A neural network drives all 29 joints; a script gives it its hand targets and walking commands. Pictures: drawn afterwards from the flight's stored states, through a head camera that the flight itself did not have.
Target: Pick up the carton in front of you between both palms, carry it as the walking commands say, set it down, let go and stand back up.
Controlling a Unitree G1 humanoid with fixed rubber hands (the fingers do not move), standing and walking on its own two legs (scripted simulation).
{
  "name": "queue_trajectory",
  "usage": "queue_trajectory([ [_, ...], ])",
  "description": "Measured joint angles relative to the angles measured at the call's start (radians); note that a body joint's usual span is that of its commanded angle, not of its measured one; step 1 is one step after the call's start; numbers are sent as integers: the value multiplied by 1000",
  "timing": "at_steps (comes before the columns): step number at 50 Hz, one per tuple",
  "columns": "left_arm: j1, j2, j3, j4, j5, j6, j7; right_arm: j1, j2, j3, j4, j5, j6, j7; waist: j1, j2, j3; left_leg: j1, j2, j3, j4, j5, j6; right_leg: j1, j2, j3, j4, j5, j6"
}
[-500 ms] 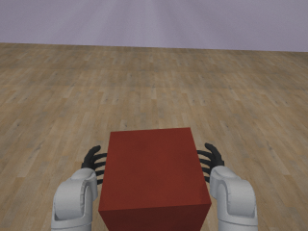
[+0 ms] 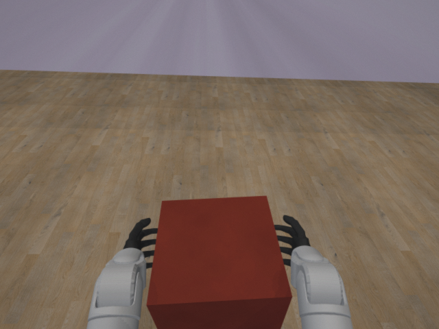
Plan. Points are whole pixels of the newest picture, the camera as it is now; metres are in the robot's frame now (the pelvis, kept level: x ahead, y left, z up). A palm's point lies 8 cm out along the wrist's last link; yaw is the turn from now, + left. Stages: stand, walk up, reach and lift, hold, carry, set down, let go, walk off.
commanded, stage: carry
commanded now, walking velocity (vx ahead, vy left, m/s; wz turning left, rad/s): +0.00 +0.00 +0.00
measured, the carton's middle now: (218, 276) +0.28 +0.00 -0.03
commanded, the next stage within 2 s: hold in 0.46 s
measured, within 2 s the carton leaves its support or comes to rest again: neither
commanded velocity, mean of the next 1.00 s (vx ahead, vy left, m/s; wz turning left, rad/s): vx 0.00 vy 0.00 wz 0.00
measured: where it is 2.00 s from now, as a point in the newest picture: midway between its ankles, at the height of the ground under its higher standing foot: outside the picture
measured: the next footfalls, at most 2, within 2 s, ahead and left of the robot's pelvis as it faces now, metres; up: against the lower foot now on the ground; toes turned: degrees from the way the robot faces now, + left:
none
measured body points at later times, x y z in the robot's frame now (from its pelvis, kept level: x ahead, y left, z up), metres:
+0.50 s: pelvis -0.02 +0.00 +0.00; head -0.04 +0.01 +0.45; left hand +0.28 +0.16 +0.03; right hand +0.29 -0.14 +0.04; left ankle -0.06 +0.09 -0.73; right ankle +0.06 -0.13 -0.73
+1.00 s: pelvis -0.02 -0.04 +0.01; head -0.05 -0.06 +0.46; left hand +0.25 +0.16 +0.04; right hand +0.31 -0.13 +0.05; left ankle -0.06 +0.09 -0.73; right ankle +0.06 -0.14 -0.73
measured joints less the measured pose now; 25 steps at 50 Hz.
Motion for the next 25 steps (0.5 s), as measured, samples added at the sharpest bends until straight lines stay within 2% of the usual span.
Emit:
queue_trajectory([
  [7, -66, -11, 59, 166, 43, -143, -14, -60, 12, -57, 161, -47, -143, 14, 3, -4, 23, -14, -6, 1, 0, 17, 6, -7, -4, 3, -15, 25, 0],
  [12, -90, -17, 83, 194, 48, -212, -15, -85, 17, -78, 186, -55, -208, 15, 3, -5, 44, -29, -7, 2, 5, 22, 8, -18, -6, 5, -20, 36, 0],
  [19, -57, -10, 53, 112, 17, -198, -5, -59, 11, -47, 107, -22, -190, 3, -2, 0, 56, -44, -4, 0, 24, 15, 9, -26, -5, 4, -14, 35, 1],
  [23, -42, -7, 42, 100, 13, -177, -2, -46, 9, -38, 100, -16, -172, 2, -1, 2, 52, -42, -4, 0, 29, 10, 10, -25, -6, 5, -8, 31, 3],
  [25, -45, -8, 43, 118, 21, -189, -10, -39, 8, -37, 94, -20, -170, 1, -11, 16, 98, 5, -11, -34, 5, 27, 24, 37, 25, 55, -48, 47, -3],
])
